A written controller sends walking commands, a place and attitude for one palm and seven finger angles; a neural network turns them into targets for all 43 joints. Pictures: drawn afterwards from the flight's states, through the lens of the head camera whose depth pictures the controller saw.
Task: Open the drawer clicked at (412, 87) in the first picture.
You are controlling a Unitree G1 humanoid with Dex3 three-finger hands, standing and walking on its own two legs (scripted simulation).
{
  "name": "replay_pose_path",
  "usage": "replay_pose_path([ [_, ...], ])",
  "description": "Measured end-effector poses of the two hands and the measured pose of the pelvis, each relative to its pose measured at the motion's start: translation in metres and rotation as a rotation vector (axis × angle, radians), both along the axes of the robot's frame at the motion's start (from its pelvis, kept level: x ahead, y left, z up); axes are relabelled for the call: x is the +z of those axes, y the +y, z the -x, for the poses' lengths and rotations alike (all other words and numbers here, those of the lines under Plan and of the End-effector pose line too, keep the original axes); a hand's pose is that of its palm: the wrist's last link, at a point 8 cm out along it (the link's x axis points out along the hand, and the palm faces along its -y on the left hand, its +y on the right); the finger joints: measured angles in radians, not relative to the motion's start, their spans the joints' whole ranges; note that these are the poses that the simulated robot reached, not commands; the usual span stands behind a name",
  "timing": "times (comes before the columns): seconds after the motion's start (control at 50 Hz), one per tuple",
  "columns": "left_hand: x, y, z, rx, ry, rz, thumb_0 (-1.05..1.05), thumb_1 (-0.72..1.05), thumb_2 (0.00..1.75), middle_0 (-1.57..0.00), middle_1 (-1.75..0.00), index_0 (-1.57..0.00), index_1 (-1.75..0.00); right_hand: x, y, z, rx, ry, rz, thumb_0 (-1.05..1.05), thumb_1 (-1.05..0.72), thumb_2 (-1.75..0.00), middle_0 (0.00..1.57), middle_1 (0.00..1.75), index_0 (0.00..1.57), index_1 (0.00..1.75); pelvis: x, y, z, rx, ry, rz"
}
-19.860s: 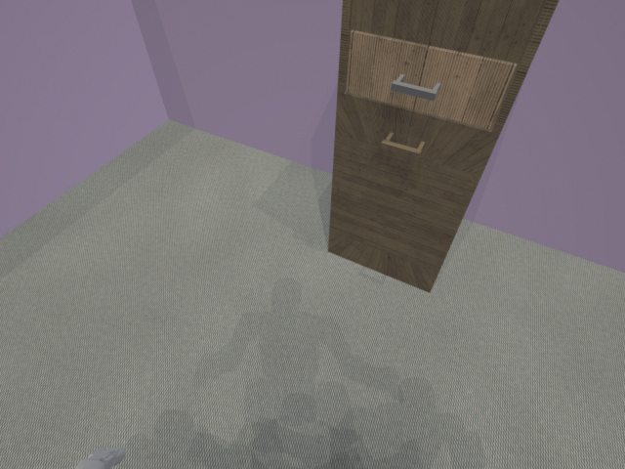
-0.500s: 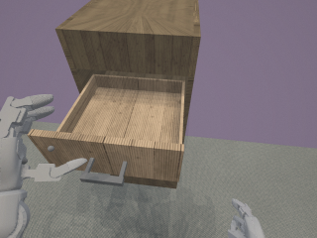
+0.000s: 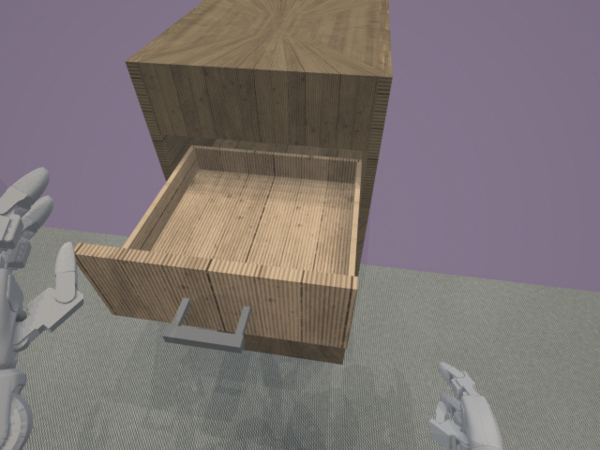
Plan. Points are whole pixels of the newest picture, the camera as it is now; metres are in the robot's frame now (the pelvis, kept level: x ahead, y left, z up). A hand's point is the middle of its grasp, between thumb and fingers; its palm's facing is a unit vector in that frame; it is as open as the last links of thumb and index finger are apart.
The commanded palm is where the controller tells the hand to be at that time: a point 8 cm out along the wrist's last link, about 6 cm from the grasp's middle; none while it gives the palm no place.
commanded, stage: draw the hand back to the body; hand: left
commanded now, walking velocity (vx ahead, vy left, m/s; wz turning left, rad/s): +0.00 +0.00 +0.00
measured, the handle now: (209, 324) +0.26 +0.17 +0.02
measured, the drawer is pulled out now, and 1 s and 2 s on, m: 0.30 0.30 0.30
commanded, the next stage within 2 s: step back with the hand held close in 0.10 s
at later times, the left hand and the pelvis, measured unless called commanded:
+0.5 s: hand (67, 328) +0.16 +0.24 +0.19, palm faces +0.36 -0.77 -0.52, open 7.4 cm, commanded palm +0.09 +0.28 +0.21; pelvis -0.04 +0.00 -0.01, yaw +1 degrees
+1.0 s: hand out of the picture +0.10 +0.26 +0.20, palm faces +0.46 -0.76 -0.47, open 7.4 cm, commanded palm +0.03 +0.30 +0.21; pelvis -0.09 +0.02 -0.02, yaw +2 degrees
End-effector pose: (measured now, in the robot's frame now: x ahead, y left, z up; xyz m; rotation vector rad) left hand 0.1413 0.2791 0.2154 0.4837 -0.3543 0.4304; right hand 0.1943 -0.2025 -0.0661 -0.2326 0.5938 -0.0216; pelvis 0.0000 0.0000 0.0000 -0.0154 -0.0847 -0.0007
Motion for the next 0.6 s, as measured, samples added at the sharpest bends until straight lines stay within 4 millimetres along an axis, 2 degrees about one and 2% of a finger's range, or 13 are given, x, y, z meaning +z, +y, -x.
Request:
replay_pose_path([
  [0.12, 0.001, -0.004, 0.004, -0.001, -0.009, -0.002, 0.01, 0.85, 0.88, -0.21, -0.34, -0.22, -0.34, -0.001, -0.004, 0.007, -0.005, 0.000, -0.004, 0.01, -0.90, -0.90, 0.20, 0.30, 0.20, 0.30, 0.000, -0.004, 0.005, 0.000, -0.009, -0.001],
  [0.3, 0.007, -0.008, 0.009, -0.014, -0.009, -0.063, 0.01, 0.88, 0.90, -0.21, -0.31, -0.21, -0.31, -0.005, -0.019, 0.023, -0.043, 0.033, 0.000, 0.01, -0.90, -0.89, 0.20, 0.30, 0.20, 0.30, -0.001, -0.010, 0.014, 0.013, 0.034, 0.003],
  [0.46, -0.003, -0.009, 0.018, -0.079, 0.088, -0.125, 0.01, 0.89, 0.90, -0.21, -0.31, -0.21, -0.31, -0.010, -0.038, 0.050, -0.143, 0.088, 0.045, 0.01, -0.90, -0.90, 0.20, 0.30, 0.20, 0.30, -0.005, 0.000, 0.032, 0.014, 0.098, -0.004],
  [0.6, -0.005, 0.005, 0.038, -0.057, 0.098, -0.163, 0.01, 0.89, 0.90, -0.21, -0.31, -0.22, -0.31, -0.015, -0.035, 0.076, -0.168, 0.109, 0.063, 0.01, -0.90, -0.90, 0.20, 0.30, 0.20, 0.30, -0.009, 0.008, 0.049, 0.012, 0.099, -0.016],
])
